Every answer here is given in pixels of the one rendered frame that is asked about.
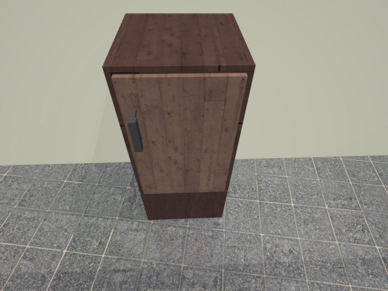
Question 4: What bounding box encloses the cupboard door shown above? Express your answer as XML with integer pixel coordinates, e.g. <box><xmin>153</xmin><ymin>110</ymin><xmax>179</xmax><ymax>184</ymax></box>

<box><xmin>111</xmin><ymin>73</ymin><xmax>247</xmax><ymax>194</ymax></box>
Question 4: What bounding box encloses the handle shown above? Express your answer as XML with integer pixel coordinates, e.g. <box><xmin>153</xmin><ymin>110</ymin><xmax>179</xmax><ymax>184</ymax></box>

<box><xmin>127</xmin><ymin>109</ymin><xmax>143</xmax><ymax>152</ymax></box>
